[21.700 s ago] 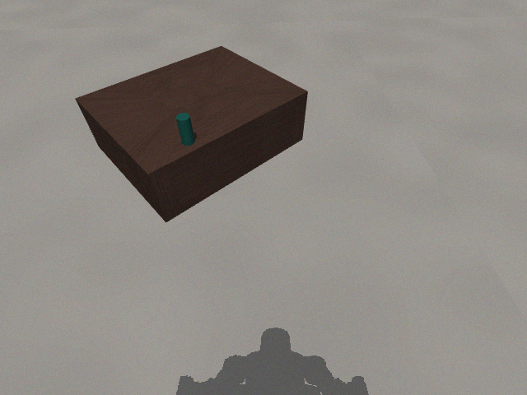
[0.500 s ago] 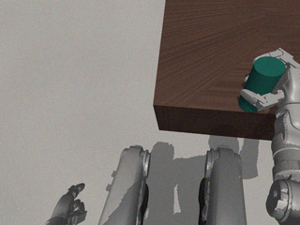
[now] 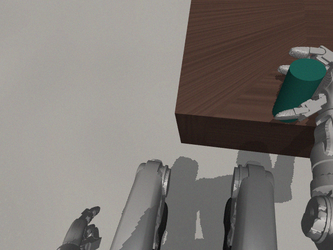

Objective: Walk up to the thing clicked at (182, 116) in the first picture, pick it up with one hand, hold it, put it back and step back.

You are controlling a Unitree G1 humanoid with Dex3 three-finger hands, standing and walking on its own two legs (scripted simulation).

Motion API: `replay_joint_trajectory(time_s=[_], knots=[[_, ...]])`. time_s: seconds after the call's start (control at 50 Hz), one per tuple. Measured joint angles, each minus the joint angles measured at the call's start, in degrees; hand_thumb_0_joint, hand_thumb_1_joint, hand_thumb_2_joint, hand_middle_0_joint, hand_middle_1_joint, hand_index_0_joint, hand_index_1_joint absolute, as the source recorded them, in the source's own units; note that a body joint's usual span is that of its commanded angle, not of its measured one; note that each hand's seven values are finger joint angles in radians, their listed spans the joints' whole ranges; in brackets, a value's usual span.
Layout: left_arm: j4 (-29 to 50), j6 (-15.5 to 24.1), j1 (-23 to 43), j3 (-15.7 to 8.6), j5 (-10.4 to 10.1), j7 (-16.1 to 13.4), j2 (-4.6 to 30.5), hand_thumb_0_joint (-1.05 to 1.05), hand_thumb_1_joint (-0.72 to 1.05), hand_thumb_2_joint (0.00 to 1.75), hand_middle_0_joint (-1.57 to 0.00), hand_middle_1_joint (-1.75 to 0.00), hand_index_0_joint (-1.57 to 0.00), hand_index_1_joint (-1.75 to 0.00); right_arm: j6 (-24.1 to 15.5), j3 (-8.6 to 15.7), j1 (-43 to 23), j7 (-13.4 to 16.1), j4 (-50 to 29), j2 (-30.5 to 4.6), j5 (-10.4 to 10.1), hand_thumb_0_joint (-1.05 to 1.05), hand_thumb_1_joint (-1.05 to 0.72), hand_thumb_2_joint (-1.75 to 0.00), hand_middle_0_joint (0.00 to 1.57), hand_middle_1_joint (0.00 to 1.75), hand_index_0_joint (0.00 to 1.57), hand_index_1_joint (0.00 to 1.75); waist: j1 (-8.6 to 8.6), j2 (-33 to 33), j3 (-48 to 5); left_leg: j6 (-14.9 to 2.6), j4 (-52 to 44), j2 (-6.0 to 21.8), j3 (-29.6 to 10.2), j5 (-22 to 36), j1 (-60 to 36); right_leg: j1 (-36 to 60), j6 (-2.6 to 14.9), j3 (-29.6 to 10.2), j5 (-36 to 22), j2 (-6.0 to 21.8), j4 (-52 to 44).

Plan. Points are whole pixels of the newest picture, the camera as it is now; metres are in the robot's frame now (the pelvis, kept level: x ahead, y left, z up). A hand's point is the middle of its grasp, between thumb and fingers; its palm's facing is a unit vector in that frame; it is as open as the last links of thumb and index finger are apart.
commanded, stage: open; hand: right
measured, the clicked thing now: (295, 93) +0.46 -0.24 +0.00
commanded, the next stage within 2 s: withdraw in 0.08 s
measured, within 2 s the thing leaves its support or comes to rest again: rests again in 0.56 s
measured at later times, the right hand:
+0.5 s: hand (328, 67) +0.48 -0.27 +0.05, palm faces +0.13 +0.99 -0.04, open 16.1 cm
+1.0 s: hand out of the picture +0.49 -0.32 +0.09, palm faces +0.13 +0.95 -0.29, open 17.3 cm
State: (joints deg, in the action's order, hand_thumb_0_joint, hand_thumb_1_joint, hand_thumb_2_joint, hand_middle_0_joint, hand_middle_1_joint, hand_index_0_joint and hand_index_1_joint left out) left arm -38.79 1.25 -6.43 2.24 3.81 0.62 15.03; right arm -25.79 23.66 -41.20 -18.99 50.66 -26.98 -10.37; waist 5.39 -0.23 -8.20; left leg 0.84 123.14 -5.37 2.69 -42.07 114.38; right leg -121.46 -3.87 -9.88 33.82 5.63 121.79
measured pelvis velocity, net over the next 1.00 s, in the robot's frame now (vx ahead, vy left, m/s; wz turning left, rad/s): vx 0.02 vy -0.02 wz -0.02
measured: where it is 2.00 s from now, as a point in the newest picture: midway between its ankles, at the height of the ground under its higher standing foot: (192, 240)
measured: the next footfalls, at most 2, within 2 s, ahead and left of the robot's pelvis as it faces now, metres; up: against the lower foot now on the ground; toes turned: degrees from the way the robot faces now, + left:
none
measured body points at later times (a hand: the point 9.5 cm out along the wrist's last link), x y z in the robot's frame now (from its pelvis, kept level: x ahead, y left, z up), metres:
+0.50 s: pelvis +0.00 +0.00 +0.02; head +0.20 -0.05 +0.43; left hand +0.15 +0.25 -0.10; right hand +0.47 -0.33 +0.06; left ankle +0.08 +0.12 -0.37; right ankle +0.10 -0.16 -0.37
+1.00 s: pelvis +0.02 -0.02 +0.13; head +0.21 -0.07 +0.53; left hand +0.11 +0.23 +0.01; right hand +0.48 -0.37 +0.11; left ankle +0.08 +0.12 -0.37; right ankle +0.10 -0.16 -0.37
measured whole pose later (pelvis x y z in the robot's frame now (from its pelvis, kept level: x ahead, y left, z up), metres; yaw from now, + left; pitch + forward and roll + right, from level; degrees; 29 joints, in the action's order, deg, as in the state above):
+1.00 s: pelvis +0.02 -0.02 +0.13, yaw -1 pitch +32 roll +6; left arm -34.3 -6.2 -11.6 2.7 -0.1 1.7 12.6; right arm -8.1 22.6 -43.3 -10.0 55.1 -36.6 5.0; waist 8.2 1.0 -7.8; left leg 2.0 98.6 -4.1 1.4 -38.9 92.2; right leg -99.8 -2.1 -6.3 32.7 6.4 99.8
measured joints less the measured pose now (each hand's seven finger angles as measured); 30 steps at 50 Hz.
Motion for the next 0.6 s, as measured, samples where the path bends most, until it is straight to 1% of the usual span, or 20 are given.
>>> replay_joint_trajectory(time_s=[0.14, 0.18, 0.3, 0.42, 0.46, 0.52, 0.6], knots=[[0.26, -0.11, 0.08, 0.01, -0.04, 0.05, -0.05, 0.00, 0.92, 0.88, -0.20, -0.29, -0.20, -0.29, 0.11, -0.27, 1.02, 0.45, -1.42, 0.38, 0.07, -0.01, 0.59, -0.30, 0.62, 0.50, 0.62, 0.50, -0.12, -0.11, -0.07, 0.08, -0.43, 0.10, 0.01, -0.35, -0.52, 0.32, -0.12, 0.01, 0.32, -0.06, -0.25], [0.30, -0.09, 0.23, -0.03, 0.00, 0.05, -0.06, 0.00, 0.92, 0.88, -0.20, -0.29, -0.20, -0.29, 0.25, -0.47, 1.28, 0.68, -1.84, 0.48, -0.11, -0.01, 0.59, -0.29, 0.58, 0.47, 0.58, 0.47, -0.21, -0.18, -0.04, 0.09, -0.52, 0.10, 0.06, -0.43, -0.69, 0.45, -0.09, -0.04, 0.42, -0.07, -0.28], [0.34, -0.12, 0.96, -0.05, 0.07, 0.06, 0.04, 0.00, 0.91, 0.88, -0.20, -0.29, -0.20, -0.29, 0.55, -0.75, 1.57, 1.27, -3.07, 0.70, 0.16, -0.01, 0.55, -0.28, 0.45, 0.40, 0.45, 0.40, -0.52, -0.32, 0.12, 0.20, -0.82, 0.09, 0.17, -0.50, -1.09, 0.69, -0.03, -0.16, 0.56, -0.07, -0.36], [0.51, -0.77, 1.47, -0.46, -0.59, -0.54, -0.32, 0.00, 0.90, 0.88, -0.20, -0.28, -0.19, -0.28, 3.14, -0.15, 1.18, 2.31, -6.30, 0.13, 0.66, -0.02, 0.52, -0.25, 0.34, 0.33, 0.34, 0.33, -0.68, -0.29, 0.44, 0.34, -1.90, 0.21, -0.12, -0.59, -2.70, 2.29, -0.15, 0.25, 0.64, -0.03, -1.41], [0.34, -1.08, 1.56, -0.64, -1.03, -0.85, -0.45, 0.00, 0.90, 0.88, -0.19, -0.28, -0.19, -0.28, 4.07, 0.48, 0.48, 2.25, -6.35, -0.84, 0.84, -0.02, 0.52, -0.23, 0.31, 0.30, 0.31, 0.30, -0.64, -0.04, 0.36, 0.35, -2.91, 0.32, -0.24, -0.52, -3.76, 3.35, -0.06, 0.50, 0.60, -0.01, -2.40], [0.23, -1.38, 1.57, -0.62, -1.62, -1.30, -0.45, 0.00, 0.90, 0.89, -0.19, -0.28, -0.19, -0.28, 5.71, 2.35, -0.96, 1.85, -4.08, -3.59, 0.70, -0.02, 0.53, -0.19, 0.26, 0.25, 0.26, 0.25, -0.32, 0.54, 0.16, 0.38, -5.18, 0.33, -0.29, -0.12, -5.63, 5.27, 0.29, 0.80, 0.48, 0.20, -4.47], [-0.24, -0.93, 0.69, -0.45, -2.25, -1.71, 0.08, 0.00, 0.89, 0.88, -0.19, -0.28, -0.19, -0.28, 6.96, 4.24, -3.96, -0.12, 0.93, -8.02, -0.02, -0.02, 0.57, -0.13, 0.19, 0.18, 0.18, 0.18, 0.20, 0.96, -0.17, 0.40, -8.76, 0.47, -0.33, 0.58, -8.17, 7.79, 0.91, 1.23, 0.13, 0.37, -7.74]])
